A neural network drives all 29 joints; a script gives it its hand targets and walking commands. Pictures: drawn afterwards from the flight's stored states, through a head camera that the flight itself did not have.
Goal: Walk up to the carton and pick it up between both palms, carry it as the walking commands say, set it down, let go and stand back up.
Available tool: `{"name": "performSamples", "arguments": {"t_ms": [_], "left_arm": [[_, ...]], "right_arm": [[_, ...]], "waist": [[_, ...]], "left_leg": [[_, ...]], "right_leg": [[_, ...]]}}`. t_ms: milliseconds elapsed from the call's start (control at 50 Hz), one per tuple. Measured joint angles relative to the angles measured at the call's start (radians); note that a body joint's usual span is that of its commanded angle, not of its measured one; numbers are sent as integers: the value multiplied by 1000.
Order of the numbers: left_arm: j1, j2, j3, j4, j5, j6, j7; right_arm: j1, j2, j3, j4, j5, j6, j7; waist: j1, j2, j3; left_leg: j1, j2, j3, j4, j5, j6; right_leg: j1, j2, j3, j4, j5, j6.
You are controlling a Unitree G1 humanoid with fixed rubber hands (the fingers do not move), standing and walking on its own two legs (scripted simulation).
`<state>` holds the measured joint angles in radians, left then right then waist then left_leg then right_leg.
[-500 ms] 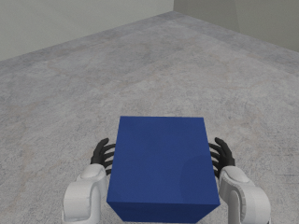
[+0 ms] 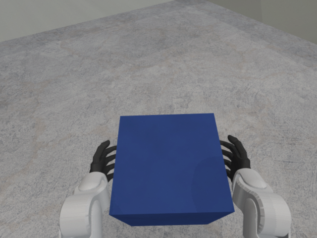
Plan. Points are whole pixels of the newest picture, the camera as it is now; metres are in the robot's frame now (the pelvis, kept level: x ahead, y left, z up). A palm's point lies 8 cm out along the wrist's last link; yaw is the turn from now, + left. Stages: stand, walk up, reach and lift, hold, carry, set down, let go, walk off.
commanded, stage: carry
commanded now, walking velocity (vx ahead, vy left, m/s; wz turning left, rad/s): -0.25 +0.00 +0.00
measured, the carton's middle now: (168, 175) +0.26 +0.00 +0.02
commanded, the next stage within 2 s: none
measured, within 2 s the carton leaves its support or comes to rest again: neither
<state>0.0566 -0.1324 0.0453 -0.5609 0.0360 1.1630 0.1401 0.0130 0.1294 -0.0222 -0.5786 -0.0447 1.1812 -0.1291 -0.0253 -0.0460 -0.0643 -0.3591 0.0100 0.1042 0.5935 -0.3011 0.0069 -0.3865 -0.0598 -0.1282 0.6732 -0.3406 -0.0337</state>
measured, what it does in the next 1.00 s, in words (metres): walks backwards: left foot, then right foot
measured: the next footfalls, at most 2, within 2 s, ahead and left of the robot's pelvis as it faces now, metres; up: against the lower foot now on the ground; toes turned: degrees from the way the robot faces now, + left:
left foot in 0.44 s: -0.22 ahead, +0.11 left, +0.00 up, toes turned +5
right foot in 0.78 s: -0.35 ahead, -0.11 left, +0.00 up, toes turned -6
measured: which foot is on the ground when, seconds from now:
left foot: down 0.00-0.18, up 0.20-0.42, down 0.44-0.80, up 0.82-1.00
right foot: down 0.00-0.44, up 0.46-0.76, down 0.78-1.00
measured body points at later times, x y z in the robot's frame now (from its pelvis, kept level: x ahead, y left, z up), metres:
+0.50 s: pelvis -0.22 +0.02 +0.00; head -0.22 +0.03 +0.45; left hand +0.02 +0.17 +0.07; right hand +0.02 -0.13 +0.09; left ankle -0.26 +0.11 -0.73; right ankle -0.05 -0.09 -0.70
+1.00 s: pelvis -0.41 +0.02 +0.01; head -0.39 +0.01 +0.46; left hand -0.16 +0.16 +0.08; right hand -0.17 -0.15 +0.10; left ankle -0.41 +0.13 -0.68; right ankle -0.39 -0.11 -0.72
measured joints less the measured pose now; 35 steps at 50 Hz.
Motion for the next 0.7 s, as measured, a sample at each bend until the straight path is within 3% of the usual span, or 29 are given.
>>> {"name": "performSamples", "arguments": {"t_ms": [40, 100, 160, 200, 240, 300, 340, 400, 440, 500, 560, 600, 640, 700], "left_arm": [[21, -3, 3, 1, 1, 2, -1], [40, -5, 1, -16, -1, 5, 2], [29, -4, 1, -21, -5, 14, 3], [21, -3, -1, -12, -8, 17, 4], [18, -3, -3, 11, -10, 12, 3], [26, -5, 3, 44, -16, 0, 1], [23, -4, 0, 48, -17, -1, 2], [6, -2, -10, 22, -9, -1, 4], [-6, 0, -15, 1, -2, -7, 4], [25, -4, -6, 10, 2, -5, 0], [69, -6, -7, 3, 1, 17, 0], [64, -6, -5, -12, -2, 21, 1], [39, -5, 2, -25, -7, 10, 3], [5, -1, 6, -31, -13, -4, 5]], "right_arm": [[-4, 0, 5, 13, -1, 13, 1], [15, 1, 11, 5, 0, 13, 4], [31, 3, 14, -6, -6, 1, 7], [39, 3, 10, -9, -10, -2, 8], [35, 3, 5, -3, -14, 6, 7], [29, 2, 4, 21, -17, 16, 2], [34, 2, 0, 22, -12, 11, 1], [33, 2, -10, -1, 3, -9, 0], [16, 1, -15, -16, 10, -17, 0], [31, 2, 0, 11, 5, -15, 1], [73, 5, 15, 19, 4, -2, 3], [72, 5, 18, 8, 4, -5, 3], [44, 4, 17, -7, 1, -12, 3], [11, 1, 12, -18, -3, -22, 4]], "waist": [[14, -6, 11], [30, 29, 14], [43, 67, 22], [50, 71, 20], [54, 54, 20], [39, 22, 21], [22, 7, 12], [0, 6, -4], [-17, 21, -6], [-11, 21, 12], [10, 66, -6], [28, 71, -16], [45, 65, -19], [54, 71, -24]], "left_leg": [[-12, 2, 10, 7, 42, 12], [-50, 20, 4, 34, 53, 15], [-85, 29, -6, 51, 84, 13], [-122, 23, -8, 95, 22, 8], [-181, 2, -29, 287, -74, -5], [-194, -30, -58, 525, -111, -8], [-136, -33, -54, 509, -127, -8], [9, -21, -26, 273, -181, 0], [105, -18, -21, 45, -172, 14], [87, -28, -18, 41, -106, 40], [75, 2, -32, 18, -56, 48], [50, 9, -37, 5, -27, 47], [13, 10, -32, -2, 3, 47], [-51, 15, -27, -8, 47, 48]], "right_leg": [[-15, -4, 4, 10, 11, 19], [-41, 4, -11, 28, -34, 32], [-57, 11, -26, 3, 61, 6], [-78, 4, -29, -10, 136, -26], [-105, -7, -20, -16, 165, -41], [-121, -17, -7, -87, 238, -32], [-132, -23, -12, -141, 288, -25], [-165, -21, -29, -201, 343, -13], [-207, -18, -44, -191, 300, 5], [-248, -23, -9, 15, 37, 45], [-261, 15, 31, 357, -14, 59], [-228, 25, 49, 462, -20, 57], [-174, 25, 58, 456, -53, 56], [-57, 24, 48, 284, -127, 56]]}}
